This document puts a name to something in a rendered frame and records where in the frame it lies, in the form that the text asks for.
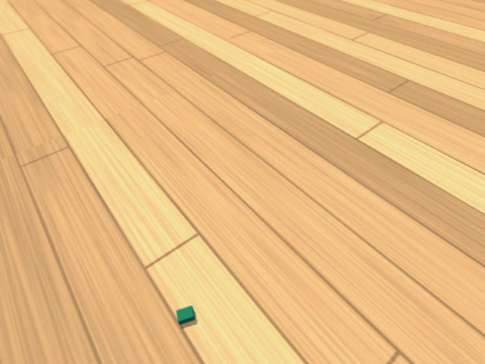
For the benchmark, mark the small box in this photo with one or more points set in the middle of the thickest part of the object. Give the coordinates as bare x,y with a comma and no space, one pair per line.
185,315

